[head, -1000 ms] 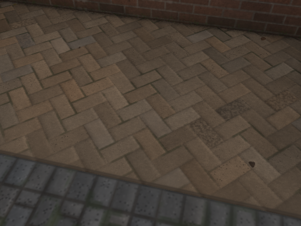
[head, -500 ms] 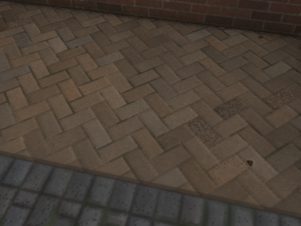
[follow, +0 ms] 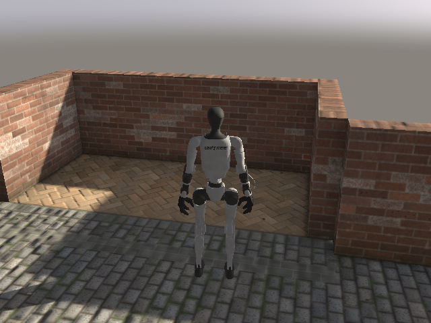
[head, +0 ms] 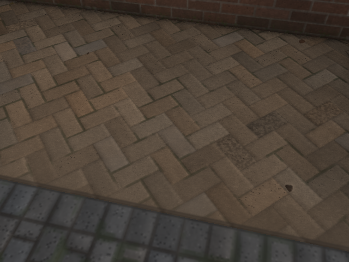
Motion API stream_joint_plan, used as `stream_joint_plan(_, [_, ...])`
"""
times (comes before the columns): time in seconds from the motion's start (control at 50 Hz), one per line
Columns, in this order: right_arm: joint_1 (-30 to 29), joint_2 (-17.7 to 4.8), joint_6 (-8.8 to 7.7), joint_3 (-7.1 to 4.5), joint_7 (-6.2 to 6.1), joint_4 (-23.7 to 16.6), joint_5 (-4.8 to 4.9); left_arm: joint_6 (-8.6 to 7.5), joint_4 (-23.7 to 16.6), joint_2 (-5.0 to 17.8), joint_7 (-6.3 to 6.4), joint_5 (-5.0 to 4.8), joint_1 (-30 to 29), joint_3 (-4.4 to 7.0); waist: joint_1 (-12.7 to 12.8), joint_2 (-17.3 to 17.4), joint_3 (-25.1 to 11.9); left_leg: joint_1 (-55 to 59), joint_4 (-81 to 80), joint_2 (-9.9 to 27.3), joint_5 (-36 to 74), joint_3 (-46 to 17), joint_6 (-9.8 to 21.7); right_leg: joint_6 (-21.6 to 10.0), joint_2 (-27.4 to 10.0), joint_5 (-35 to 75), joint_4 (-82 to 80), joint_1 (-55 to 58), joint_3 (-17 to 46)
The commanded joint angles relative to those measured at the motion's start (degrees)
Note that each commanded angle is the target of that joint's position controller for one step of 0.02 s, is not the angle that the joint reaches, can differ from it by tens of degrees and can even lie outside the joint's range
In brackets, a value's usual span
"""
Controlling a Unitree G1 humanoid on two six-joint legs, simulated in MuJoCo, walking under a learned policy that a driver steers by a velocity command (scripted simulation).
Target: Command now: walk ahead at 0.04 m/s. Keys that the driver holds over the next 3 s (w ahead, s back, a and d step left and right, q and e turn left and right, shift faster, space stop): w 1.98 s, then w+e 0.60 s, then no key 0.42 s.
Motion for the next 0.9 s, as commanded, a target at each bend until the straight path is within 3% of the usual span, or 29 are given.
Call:
stream_joint_plan(0.02, [3.78, -4.58, -0.24, -0.62, -0.20, -0.39, -0.03, -0.20, -0.24, 4.70, 0.21, 0.01, 5.04, 0.78, -0.02, -0.51, -0.37, 1.42, -3.65, 0.25, 2.43, 0.30, 1.59, -1.01, -1.67, 0.65, -6.16, -2.32, 1.69])
stream_joint_plan(0.06, [3.82, -5.04, -0.30, -0.94, -0.35, -0.57, 0.52, 0.10, -0.48, 7.18, 0.59, -0.76, 5.29, 1.72, 0.37, -2.68, 2.25, -2.98, 0.52, -2.56, -14.80, 3.13, 2.47, -3.39, -2.23, -19.42, -7.44, -4.50, 3.94])
stream_joint_plan(0.1, [1.03, -4.22, -1.60, -0.83, 0.02, -2.55, 0.54, -0.51, -0.88, 9.76, 0.62, -1.35, 7.77, 2.65, 1.98, -6.80, 6.18, -11.47, 7.61, -2.57, -17.98, 4.20, 3.29, -8.05, -9.47, -32.64, -13.06, -4.62, 14.48])
stream_joint_plan(0.12, [0.03, -2.93, -2.66, -0.55, 0.51, -3.47, 0.74, -1.08, -0.85, 11.68, 0.51, -1.54, 8.97, 3.43, 2.37, -10.31, 6.75, -14.17, 14.28, -1.83, -13.07, 5.44, 3.23, -11.25, -15.54, -34.93, -17.12, -3.30, 22.64])
stream_joint_plan(0.14, [-1.27, -3.29, -3.59, -0.65, 1.01, -4.22, 0.96, -1.61, -1.22, 12.19, 0.44, -1.43, 8.78, 3.84, 2.56, -10.19, 8.26, -16.19, 19.12, 0.63, -11.11, 3.74, 3.83, -13.66, -19.59, -33.15, -19.44, -4.26, 27.98])
stream_joint_plan(0.16, [-2.01, -3.91, -4.28, -0.96, 1.45, -4.83, 1.25, -2.10, -1.92, 11.59, 0.31, -0.94, 7.98, 3.82, 2.18, -8.90, 8.69, -18.57, 22.59, 2.10, -13.47, 2.52, 4.48, -14.24, -20.74, -29.91, -20.03, -3.56, 29.17])
stream_joint_plan(0.2, [-1.45, -4.05, -5.39, -1.09, 2.08, -5.57, 1.87, -2.80, -3.54, 10.87, -0.16, -1.58, 4.95, 3.79, 0.45, -7.87, 8.09, -17.68, 16.67, 4.13, -15.45, 1.70, 5.78, -11.87, -19.26, -22.33, -18.53, -2.01, 24.52])
stream_joint_plan(0.24, [3.89, -3.72, -6.10, -1.68, 2.30, -3.17, 1.87, -2.36, -4.80, 11.25, -0.43, -2.55, 1.42, 3.91, -2.92, -6.33, 5.23, -1.42, 2.02, 0.42, -5.08, 7.01, 5.49, -8.18, -12.48, -15.10, -14.03, -7.95, 13.49])
stream_joint_plan(0.26, [8.76, -4.06, -5.92, -2.30, 2.33, -0.77, 1.54, -2.09, -5.03, 11.20, -0.56, -2.51, 1.82, 3.91, -4.14, -5.25, 3.40, 7.18, 0.17, -2.16, -0.07, 8.61, 4.18, -7.41, -9.73, -12.75, -10.09, -11.78, 10.34])
stream_joint_plan(0.28, [14.18, -4.90, -5.63, -2.92, 2.33, 0.79, 1.32, -2.35, -5.78, 10.10, -0.67, -2.28, 0.53, 3.51, -6.27, -2.26, 1.91, 13.99, -1.31, -0.45, -0.42, 4.97, 4.36, -5.97, -7.14, -7.51, -2.60, -16.11, 6.94])
stream_joint_plan(0.3, [22.10, -9.19, -5.53, -4.06, 1.88, 1.64, 1.20, -2.98, -7.05, 5.91, -1.18, -1.26, -1.06, 2.31, -8.79, 10.85, -1.33, 21.00, -9.40, 11.55, -6.61, -12.88, 8.00, -2.38, -1.68, -5.47, 18.46, -23.28, -0.63])
stream_joint_plan(0.32, [26.74, -13.97, -6.20, -4.60, 2.65, 1.80, 0.71, -4.15, -9.03, 3.40, -1.06, -1.88, -0.89, 1.96, -8.61, 19.84, -2.39, 24.31, -18.13, 22.26, -14.63, -36.79, 16.17, -1.79, 3.05, -15.74, 33.06, -34.67, 0.31])
stream_joint_plan(0.34, [21.06, -10.41, -7.10, -3.34, 2.78, 0.63, 0.25, -5.00, -9.33, 5.90, -1.25, -2.86, -1.71, 2.44, -5.45, 10.42, 2.05, 20.33, -18.11, 23.97, -19.05, -37.71, 17.05, -3.07, -1.59, -13.73, 42.44, -39.51, 5.21])
stream_joint_plan(0.36, [15.80, -7.77, -7.64, -2.53, 3.02, -1.34, 0.39, -5.66, -9.55, 6.70, -1.82, -3.21, -2.58, 2.52, -3.64, 6.14, 4.76, 18.02, -18.05, 21.51, -17.86, -30.81, 15.00, -4.38, -4.23, -6.84, 44.40, -41.88, 6.19])
stream_joint_plan(0.38, [12.10, -7.29, -7.71, -2.05, 3.46, -2.78, 0.36, -5.97, -9.11, 7.08, -2.00, -2.67, -2.56, 2.78, -2.27, 4.12, 4.94, 16.16, -18.63, 18.63, -11.95, -24.00, 13.03, -4.66, -6.13, -1.59, 43.06, -40.96, 4.98])
stream_joint_plan(0.42, [11.03, -5.10, -7.02, -1.14, 3.70, -3.55, 0.06, -5.99, -9.12, 8.57, -2.35, -1.55, -3.83, 3.73, -1.37, 3.97, 4.53, 14.01, -19.16, 14.18, 3.13, -13.26, 10.08, -3.94, -8.17, 4.48, 37.34, -37.12, 3.30])
stream_joint_plan(0.44, [12.85, -4.80, -6.66, -0.95, 3.46, -3.19, -0.17, -5.67, -9.05, 7.58, -2.68, -1.46, -4.01, 3.66, -1.54, 5.07, 3.84, 13.57, -19.11, 12.80, 9.26, -9.86, 9.77, -3.19, -8.07, 6.08, 35.76, -35.56, 1.92])
stream_joint_plan(0.5, [15.44, -6.83, -5.96, -1.06, 2.27, -3.24, -0.45, -4.85, -11.67, 5.33, -2.97, -1.18, -10.31, 2.99, -2.41, 3.85, 4.67, 12.06, -20.08, 11.66, 18.41, -5.14, 10.75, -0.78, -7.50, 10.43, 27.59, -35.97, -0.40])
stream_joint_plan(0.56, [16.09, -8.52, -5.66, -1.28, 1.43, -4.16, -0.34, -4.98, -15.17, 4.03, -3.35, -1.42, -19.27, 1.98, -4.17, 4.04, 6.22, 8.15, -22.29, 10.40, 17.25, -2.03, 10.52, -0.03, -5.11, 16.80, 13.64, -30.54, -2.78])
stream_joint_plan(0.66, [18.29, -9.28, -5.44, -2.12, 1.13, -3.47, 0.83, -5.37, -18.28, 5.92, -4.75, -1.92, -24.80, 1.93, -3.25, 4.76, 7.24, 15.18, -20.72, 13.91, 22.41, -0.48, 10.11, -2.77, -3.53, 17.68, 4.15, -27.25, -2.27])
stream_joint_plan(0.7, [16.68, -10.62, -4.94, -2.75, 1.08, -4.08, 0.47, -5.66, -17.88, 8.31, -4.99, -1.81, -20.91, 3.00, 0.09, 6.38, 2.79, 19.32, -14.08, 14.73, 39.90, 0.56, 8.80, -4.68, -1.17, 14.62, 3.55, -20.30, -3.22])
stream_joint_plan(0.74, [14.72, -10.89, -3.93, -2.90, 1.23, -4.96, -0.17, -5.32, -13.48, 12.61, -4.37, -2.06, -5.27, 5.42, 8.14, 7.80, -7.46, 16.65, 4.83, 12.01, 54.69, 3.18, 6.54, -7.52, 1.95, 13.19, 3.80, 0.13, -4.98])
stream_joint_plan(0.76, [14.34, -9.25, -3.93, -2.09, 1.50, -6.53, -0.83, -4.91, -11.21, 16.22, -3.72, -1.41, 5.12, 6.50, 11.54, 3.33, -15.08, 2.57, 22.36, 9.35, 38.50, 4.01, 5.04, -10.94, -7.99, 10.35, 5.43, 18.98, 6.58])
stream_joint_plan(0.78, [23.28, 0.90, -5.25, 0.54, 2.64, -6.73, -0.32, -4.83, -9.47, 19.89, -4.10, -0.41, 9.94, 7.13, 6.03, -13.98, -26.53, -18.66, 45.06, -2.78, -8.13, 1.41, 1.63, -21.69, -23.46, -5.28, -2.72, 38.24, 38.02])
stream_joint_plan(0.8, [18.74, -4.35, -7.15, -0.65, 3.03, -6.31, 1.39, -4.79, -9.30, 14.22, -4.09, -0.57, 8.20, 5.60, 7.91, -10.96, -24.43, -25.09, 53.09, -2.06, -16.70, -6.32, 3.02, -19.87, -22.41, -9.74, -11.12, 35.51, 45.88])
stream_joint_plan(0.82, [11.85, -8.20, -8.18, -1.76, 3.05, -9.11, 2.93, -5.12, -10.16, 11.90, -3.94, -0.85, 1.79, 4.84, 6.42, -9.35, -13.18, -29.79, 54.51, 1.11, -13.16, -4.56, 4.08, -16.67, -20.71, -5.82, -11.99, 26.25, 36.01])
stream_joint_plan(0.84, [7.85, -9.04, -8.61, -1.89, 2.51, -10.26, 2.82, -5.53, -11.53, 10.14, -4.02, -0.64, -3.90, 4.18, 4.34, -2.42, -8.62, -27.12, 51.63, 4.42, -7.46, -3.44, 4.52, -14.96, -18.86, 2.03, -13.35, 15.89, 27.88])
stream_joint_plan(0.86, [6.37, -8.91, -8.29, -2.51, 1.95, -10.38, 1.98, -5.93, -11.74, 8.65, -4.37, -0.02, -6.83, 3.75, 2.18, -0.03, -5.34, -24.00, 48.10, 6.40, -4.44, -2.45, 4.38, -13.87, -16.74, 8.83, -14.60, 7.50, 21.65])
stream_joint_plan(0.9, [9.39, -6.32, -6.58, -2.77, 1.59, -10.01, 1.32, -6.25, -10.68, 6.68, -4.74, 0.49, -7.61, 3.15, -1.26, -2.49, -4.14, -18.00, 43.68, 8.65, -2.36, -2.69, 4.40, -13.19, -13.75, 10.85, -17.74, -0.06, 15.15])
